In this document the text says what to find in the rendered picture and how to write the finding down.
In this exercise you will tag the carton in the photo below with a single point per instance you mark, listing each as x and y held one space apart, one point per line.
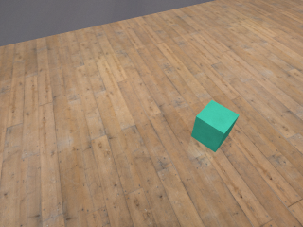
213 124

